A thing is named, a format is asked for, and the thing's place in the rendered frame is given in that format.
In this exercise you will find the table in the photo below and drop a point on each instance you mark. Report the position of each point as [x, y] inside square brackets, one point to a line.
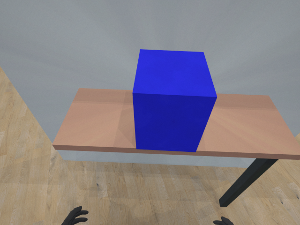
[240, 126]

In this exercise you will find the carton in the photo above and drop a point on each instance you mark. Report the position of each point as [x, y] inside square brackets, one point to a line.
[173, 97]

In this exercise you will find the robot left hand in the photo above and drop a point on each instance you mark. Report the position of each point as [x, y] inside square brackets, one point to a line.
[71, 218]

